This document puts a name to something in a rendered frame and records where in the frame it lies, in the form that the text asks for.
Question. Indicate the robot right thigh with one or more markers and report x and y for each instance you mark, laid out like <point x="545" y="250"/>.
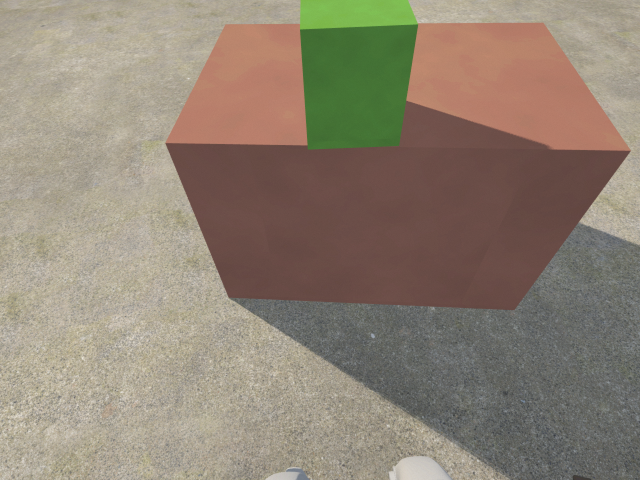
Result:
<point x="418" y="468"/>

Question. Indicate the pedestal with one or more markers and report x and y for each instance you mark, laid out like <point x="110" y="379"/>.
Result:
<point x="503" y="149"/>

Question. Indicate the carton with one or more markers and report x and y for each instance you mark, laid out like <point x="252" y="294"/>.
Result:
<point x="356" y="58"/>

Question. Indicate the robot left shin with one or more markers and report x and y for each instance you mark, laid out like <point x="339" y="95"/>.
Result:
<point x="295" y="469"/>

